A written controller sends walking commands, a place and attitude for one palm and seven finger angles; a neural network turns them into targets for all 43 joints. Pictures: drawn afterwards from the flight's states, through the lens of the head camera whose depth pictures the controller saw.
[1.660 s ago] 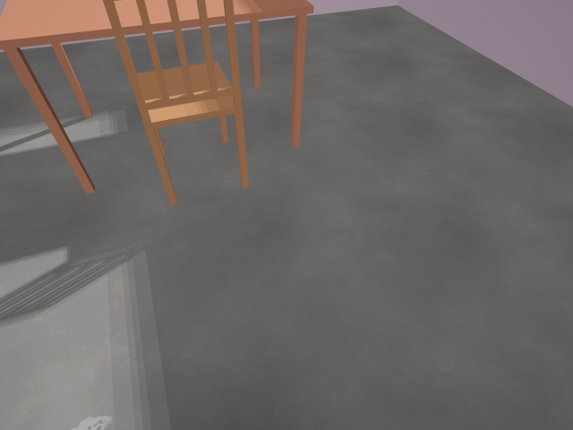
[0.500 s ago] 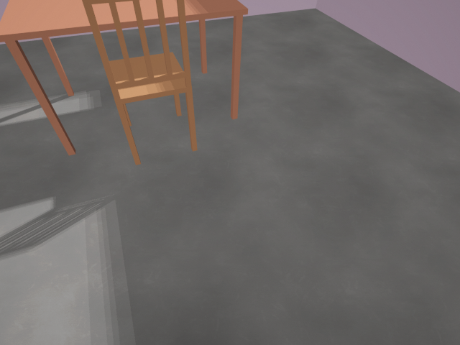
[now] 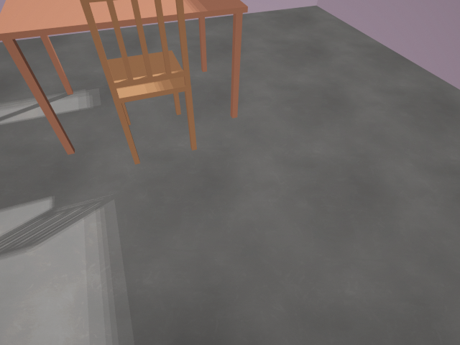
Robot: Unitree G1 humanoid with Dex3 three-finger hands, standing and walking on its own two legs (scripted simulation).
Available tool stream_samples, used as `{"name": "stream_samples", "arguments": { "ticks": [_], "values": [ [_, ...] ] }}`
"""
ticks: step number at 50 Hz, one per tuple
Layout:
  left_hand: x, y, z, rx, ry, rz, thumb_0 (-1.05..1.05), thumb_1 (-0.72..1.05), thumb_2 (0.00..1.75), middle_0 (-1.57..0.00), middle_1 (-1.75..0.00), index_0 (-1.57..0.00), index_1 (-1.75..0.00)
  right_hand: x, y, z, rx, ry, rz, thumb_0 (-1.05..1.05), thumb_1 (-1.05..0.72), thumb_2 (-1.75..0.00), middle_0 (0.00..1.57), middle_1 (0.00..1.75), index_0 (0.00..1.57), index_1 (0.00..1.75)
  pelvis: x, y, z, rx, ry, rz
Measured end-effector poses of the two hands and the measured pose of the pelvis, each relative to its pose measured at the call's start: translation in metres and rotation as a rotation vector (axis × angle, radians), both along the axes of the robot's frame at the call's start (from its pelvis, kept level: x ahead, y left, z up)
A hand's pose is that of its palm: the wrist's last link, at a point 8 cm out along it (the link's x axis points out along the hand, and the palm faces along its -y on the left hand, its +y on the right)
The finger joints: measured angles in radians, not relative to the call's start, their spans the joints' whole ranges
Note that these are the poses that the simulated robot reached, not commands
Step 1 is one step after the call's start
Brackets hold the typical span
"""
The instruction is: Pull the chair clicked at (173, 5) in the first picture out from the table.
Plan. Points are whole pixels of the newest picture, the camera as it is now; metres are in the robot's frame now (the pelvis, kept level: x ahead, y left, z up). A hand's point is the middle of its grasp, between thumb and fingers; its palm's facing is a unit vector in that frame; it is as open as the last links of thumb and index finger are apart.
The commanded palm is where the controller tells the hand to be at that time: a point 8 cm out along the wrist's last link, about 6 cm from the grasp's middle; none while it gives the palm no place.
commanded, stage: look at it before walking up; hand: left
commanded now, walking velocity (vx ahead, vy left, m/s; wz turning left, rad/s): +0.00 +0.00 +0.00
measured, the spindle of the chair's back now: (142, 40) +1.29 +0.46 -0.06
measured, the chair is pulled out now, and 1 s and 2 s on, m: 0.00 0.00 0.00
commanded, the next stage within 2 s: walk to a spot facing it in 0.08 s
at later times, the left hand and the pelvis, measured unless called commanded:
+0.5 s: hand out of the picture +0.02 +0.21 -0.20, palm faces +0.05 -0.98 -0.17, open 7.4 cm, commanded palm none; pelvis +0.05 +0.02 -0.02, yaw +2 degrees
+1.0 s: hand (167, 262) +0.33 +0.17 -0.18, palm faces +0.08 -0.98 -0.18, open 7.3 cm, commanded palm none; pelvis +0.25 -0.01 -0.02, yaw +5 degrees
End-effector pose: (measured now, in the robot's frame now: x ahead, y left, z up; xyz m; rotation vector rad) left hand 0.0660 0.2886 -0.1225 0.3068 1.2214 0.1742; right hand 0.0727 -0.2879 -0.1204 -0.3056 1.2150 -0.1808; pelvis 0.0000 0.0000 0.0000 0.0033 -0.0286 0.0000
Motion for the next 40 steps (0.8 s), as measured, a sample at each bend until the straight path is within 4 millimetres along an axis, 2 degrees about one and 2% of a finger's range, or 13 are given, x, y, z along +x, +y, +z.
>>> {"name": "stream_samples", "arguments": {
  "ticks": [9,14,19,24,27,29,32,36,40],
  "values": [
    [0.007,0.0,0.002,0.002,-0.018,-0.005,0.01,0.91,0.9,-0.21,-0.3,-0.2,-0.3,0.006,-0.001,0.001,0.0,-0.013,0.003,0.0,-0.9,-0.9,0.2,0.3,0.2,0.3,0.002,-0.001,0.0,0.0,-0.003,-0.001],
    [0.004,-0.005,-0.002,-0.006,-0.009,0.007,0.01,0.91,0.9,-0.2,-0.3,-0.2,-0.3,0.002,0.004,-0.003,0.008,0.0,0.0,0.0,-0.91,-0.9,0.2,0.3,0.2,0.3,0.006,-0.001,-0.001,-0.003,0.0,0.001],
    [-0.015,-0.019,-0.02,-0.076,0.036,0.054,0.01,0.91,0.9,-0.2,-0.3,-0.2,-0.3,-0.013,0.026,-0.016,0.042,0.073,-0.007,0.0,-0.91,-0.9,0.2,0.3,0.2,0.3,0.022,0.005,-0.007,-0.021,0.01,0.019],
    [-0.044,-0.025,-0.043,-0.152,0.141,0.127,0.01,0.91,0.9,-0.2,-0.3,-0.2,-0.3,-0.025,0.059,-0.024,0.069,0.143,-0.033,0.0,-0.91,-0.9,0.2,0.3,0.2,0.3,0.047,0.022,-0.015,-0.022,0.012,0.037],
    [-0.046,-0.028,-0.045,-0.173,0.234,0.122,0.01,0.91,0.9,-0.2,-0.3,-0.2,-0.3,-0.038,0.08,-0.024,0.091,0.166,-0.088,0.0,-0.91,-0.9,0.2,0.3,0.2,0.3,0.063,0.029,-0.014,-0.016,0.018,0.022],
    [-0.033,-0.03,-0.042,-0.186,0.247,0.115,0.01,0.91,0.9,-0.2,-0.3,-0.2,-0.3,-0.051,0.093,-0.02,0.109,0.213,-0.123,0.0,-0.91,-0.9,0.2,0.3,0.2,0.3,0.075,0.03,-0.01,-0.016,0.02,0.028],
    [0.003,-0.033,-0.037,-0.199,0.209,0.11,0.01,0.91,0.9,-0.2,-0.3,-0.2,-0.3,-0.07,0.11,-0.013,0.137,0.314,-0.161,0.0,-0.91,-0.9,0.2,0.3,0.2,0.3,0.093,0.03,-0.005,-0.019,0.025,0.038],
    [0.07,-0.035,-0.033,-0.185,0.125,0.091,0.02,0.93,0.9,-0.2,-0.3,-0.2,-0.3,-0.082,0.123,-0.006,0.17,0.436,-0.207,0.0,-0.91,-0.9,0.2,0.3,0.2,0.3,0.122,0.025,-0.005,-0.018,0.029,0.045],
    [0.152,-0.04,-0.032,-0.162,0.032,0.044,0.02,0.94,0.9,-0.2,-0.3,-0.2,-0.3,-0.072,0.122,-0.008,0.194,0.51,-0.246,0.0,-0.9,-0.9,0.2,0.3,0.2,0.3,0.158,0.015,-0.012,-0.013,0.027,0.042]
  ]
}}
